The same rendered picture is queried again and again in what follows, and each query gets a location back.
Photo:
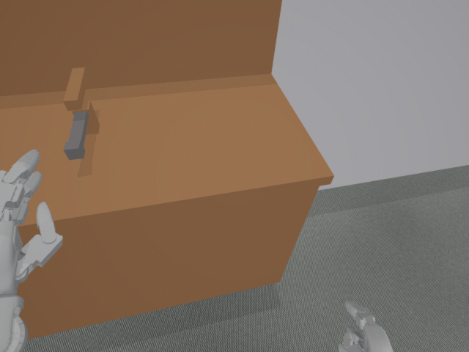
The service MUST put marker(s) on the tap lever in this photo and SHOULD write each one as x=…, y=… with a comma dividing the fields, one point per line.
x=74, y=148

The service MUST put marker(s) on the right robot hand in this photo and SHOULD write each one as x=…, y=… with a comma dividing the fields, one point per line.
x=373, y=338

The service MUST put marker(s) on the counter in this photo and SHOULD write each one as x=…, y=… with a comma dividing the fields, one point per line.
x=197, y=176

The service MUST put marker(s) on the left robot forearm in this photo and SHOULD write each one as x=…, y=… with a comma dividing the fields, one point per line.
x=13, y=330

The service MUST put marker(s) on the left robot hand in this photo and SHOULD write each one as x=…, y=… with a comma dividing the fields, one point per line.
x=16, y=189

